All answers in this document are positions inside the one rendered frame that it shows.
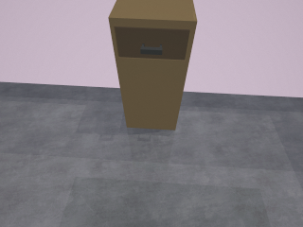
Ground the cabinet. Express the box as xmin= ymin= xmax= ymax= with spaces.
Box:
xmin=108 ymin=0 xmax=198 ymax=131

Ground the handle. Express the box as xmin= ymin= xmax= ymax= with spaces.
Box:
xmin=140 ymin=44 xmax=163 ymax=55

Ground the drawer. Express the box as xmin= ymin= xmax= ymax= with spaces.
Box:
xmin=115 ymin=26 xmax=190 ymax=61

